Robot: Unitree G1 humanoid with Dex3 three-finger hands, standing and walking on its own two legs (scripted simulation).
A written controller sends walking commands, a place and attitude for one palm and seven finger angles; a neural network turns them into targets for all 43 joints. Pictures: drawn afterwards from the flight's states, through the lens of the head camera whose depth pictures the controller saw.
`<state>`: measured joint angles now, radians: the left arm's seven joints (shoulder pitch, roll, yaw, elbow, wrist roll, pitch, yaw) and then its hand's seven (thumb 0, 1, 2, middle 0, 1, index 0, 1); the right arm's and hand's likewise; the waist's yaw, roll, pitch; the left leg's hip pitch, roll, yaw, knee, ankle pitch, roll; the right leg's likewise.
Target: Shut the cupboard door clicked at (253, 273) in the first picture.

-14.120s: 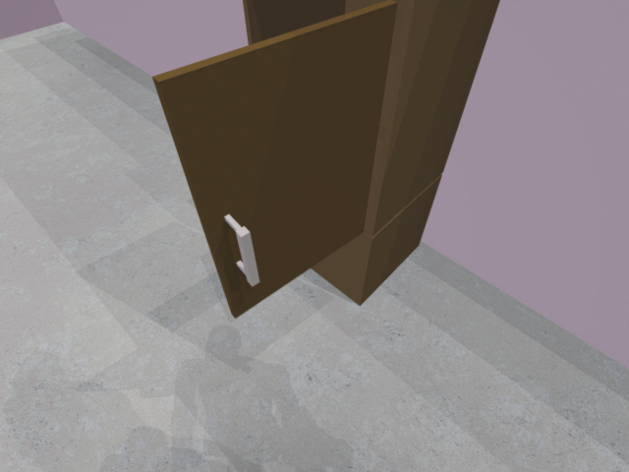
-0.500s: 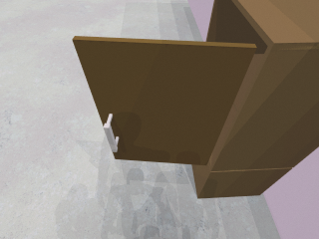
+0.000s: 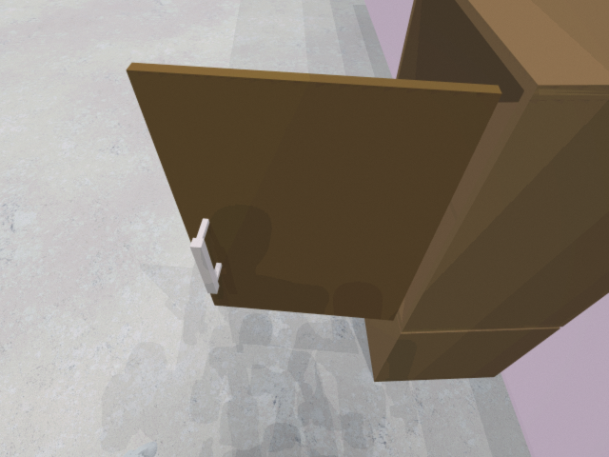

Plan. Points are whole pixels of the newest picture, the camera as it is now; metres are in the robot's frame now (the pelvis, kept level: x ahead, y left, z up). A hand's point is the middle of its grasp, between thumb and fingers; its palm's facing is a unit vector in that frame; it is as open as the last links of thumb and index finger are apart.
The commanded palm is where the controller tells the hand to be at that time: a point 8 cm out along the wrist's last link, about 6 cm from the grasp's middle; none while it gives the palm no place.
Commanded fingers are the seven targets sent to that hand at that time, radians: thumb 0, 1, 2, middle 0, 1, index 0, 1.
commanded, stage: raise the hand and make a fist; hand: left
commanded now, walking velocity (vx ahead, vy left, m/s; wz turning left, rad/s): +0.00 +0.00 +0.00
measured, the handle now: (208, 258) +0.45 +0.20 -0.09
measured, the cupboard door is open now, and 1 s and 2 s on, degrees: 83 83 83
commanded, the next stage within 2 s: bring the fist close to the handle in 1.84 s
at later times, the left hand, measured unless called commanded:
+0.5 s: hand out of the picture +0.12 +0.17 -0.07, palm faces -0.02 -1.00 -0.05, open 5.4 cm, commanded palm +0.11 +0.23 -0.07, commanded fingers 0.00 0.90 0.90 -0.73 -0.88 -0.73 -0.88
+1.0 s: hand (157, 453) +0.14 +0.20 -0.07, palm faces -0.05 -1.00 -0.02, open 3.3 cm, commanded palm +0.12 +0.25 -0.07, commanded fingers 0.00 0.90 0.90 -1.19 -1.38 -1.19 -1.38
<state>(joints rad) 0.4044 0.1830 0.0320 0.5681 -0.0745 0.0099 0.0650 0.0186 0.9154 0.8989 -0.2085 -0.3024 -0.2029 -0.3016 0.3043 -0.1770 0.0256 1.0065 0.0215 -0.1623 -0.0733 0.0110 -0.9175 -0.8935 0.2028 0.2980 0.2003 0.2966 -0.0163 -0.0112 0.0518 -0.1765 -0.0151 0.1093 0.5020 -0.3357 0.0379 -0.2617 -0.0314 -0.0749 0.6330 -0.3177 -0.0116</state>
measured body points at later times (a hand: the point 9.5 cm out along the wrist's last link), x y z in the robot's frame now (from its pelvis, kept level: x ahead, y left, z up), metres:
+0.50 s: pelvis -0.08 -0.03 -0.12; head +0.00 -0.02 +0.32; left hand +0.11 +0.23 -0.06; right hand +0.17 -0.25 -0.17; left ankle -0.04 +0.10 -0.73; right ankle -0.03 -0.11 -0.73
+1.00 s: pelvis -0.08 +0.02 -0.11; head +0.00 +0.03 +0.33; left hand +0.14 +0.25 -0.07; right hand +0.11 -0.23 -0.18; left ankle -0.04 +0.10 -0.73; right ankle -0.03 -0.11 -0.73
